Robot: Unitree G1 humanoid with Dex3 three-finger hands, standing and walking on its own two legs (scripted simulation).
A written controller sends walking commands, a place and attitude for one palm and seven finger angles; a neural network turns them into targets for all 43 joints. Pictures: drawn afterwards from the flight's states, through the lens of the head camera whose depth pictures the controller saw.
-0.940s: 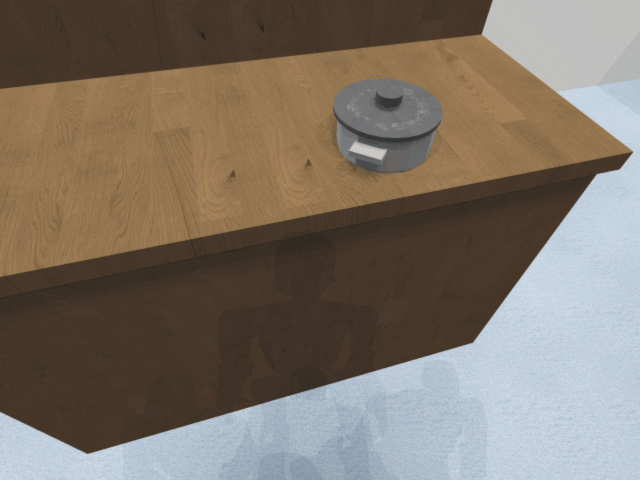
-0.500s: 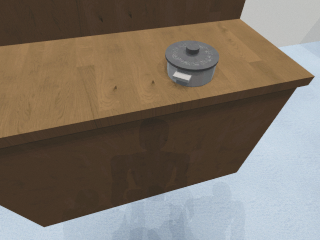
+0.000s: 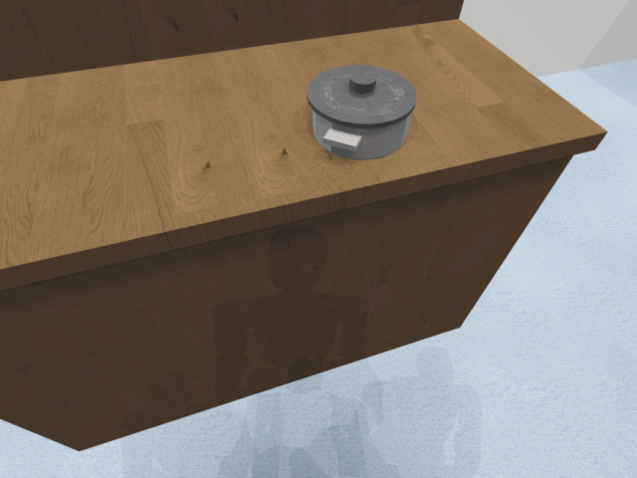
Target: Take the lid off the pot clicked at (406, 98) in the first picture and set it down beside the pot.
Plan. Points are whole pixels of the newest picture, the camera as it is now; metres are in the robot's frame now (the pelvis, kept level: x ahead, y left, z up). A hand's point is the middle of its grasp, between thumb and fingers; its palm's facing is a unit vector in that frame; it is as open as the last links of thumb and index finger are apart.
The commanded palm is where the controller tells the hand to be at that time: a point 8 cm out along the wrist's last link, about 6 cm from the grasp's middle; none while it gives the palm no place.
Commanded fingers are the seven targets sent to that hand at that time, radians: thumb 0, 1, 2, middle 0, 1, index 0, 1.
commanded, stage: walk to a spot facing it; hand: left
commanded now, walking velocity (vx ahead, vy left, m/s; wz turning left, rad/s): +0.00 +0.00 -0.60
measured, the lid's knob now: (362, 81) +0.65 -0.02 +0.16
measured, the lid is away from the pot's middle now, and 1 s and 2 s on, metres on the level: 0.00 0.00 0.00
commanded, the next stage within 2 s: none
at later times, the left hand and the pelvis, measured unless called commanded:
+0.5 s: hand out of the picture +0.14 +0.20 -0.16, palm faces -0.19 -0.96 -0.22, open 7.4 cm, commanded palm none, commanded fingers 0.00 0.90 0.90 -0.20 -0.30 -0.20 -0.30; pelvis -0.01 +0.01 +0.01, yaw -15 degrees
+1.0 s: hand (268, 445) +0.19 +0.09 -0.18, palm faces -0.53 -0.82 -0.20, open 7.4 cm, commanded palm none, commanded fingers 0.00 0.90 0.90 -0.20 -0.30 -0.20 -0.30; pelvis +0.01 -0.03 -0.01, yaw -34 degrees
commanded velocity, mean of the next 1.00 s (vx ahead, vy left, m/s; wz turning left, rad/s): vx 0.00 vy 0.00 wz -0.60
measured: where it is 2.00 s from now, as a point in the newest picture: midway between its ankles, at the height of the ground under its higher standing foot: outside the picture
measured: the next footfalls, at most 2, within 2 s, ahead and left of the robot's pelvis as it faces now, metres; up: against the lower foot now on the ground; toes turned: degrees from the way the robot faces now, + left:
right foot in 0.68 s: -0.01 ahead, -0.16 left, +0.00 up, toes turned -25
left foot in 1.00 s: +0.13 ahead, +0.04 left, +0.00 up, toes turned -31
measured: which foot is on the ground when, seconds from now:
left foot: down 0.00-0.68, up 0.70-0.98, down 1.00-1.00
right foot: down 0.00-0.32, up 0.34-0.66, down 0.68-0.98, up 1.00-1.00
